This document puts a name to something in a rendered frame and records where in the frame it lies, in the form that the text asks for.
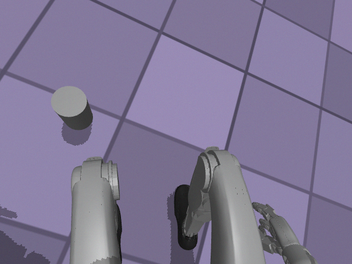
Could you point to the right robot foot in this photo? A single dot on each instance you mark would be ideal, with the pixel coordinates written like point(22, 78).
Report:
point(180, 209)

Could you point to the right robot hand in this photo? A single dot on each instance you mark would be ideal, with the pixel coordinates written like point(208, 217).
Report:
point(278, 227)

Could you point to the right robot arm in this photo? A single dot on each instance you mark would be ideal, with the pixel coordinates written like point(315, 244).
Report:
point(297, 254)

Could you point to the can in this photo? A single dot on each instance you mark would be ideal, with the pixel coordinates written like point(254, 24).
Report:
point(71, 104)

